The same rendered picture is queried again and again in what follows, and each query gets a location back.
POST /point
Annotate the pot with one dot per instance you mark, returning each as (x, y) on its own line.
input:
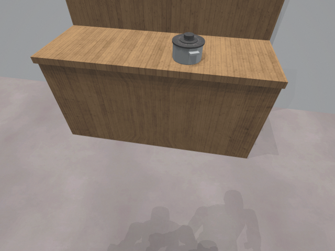
(187, 56)

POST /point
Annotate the table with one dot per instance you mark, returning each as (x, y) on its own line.
(113, 75)

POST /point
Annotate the knob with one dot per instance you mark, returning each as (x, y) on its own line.
(188, 35)

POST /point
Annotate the lid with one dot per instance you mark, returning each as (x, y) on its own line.
(194, 43)

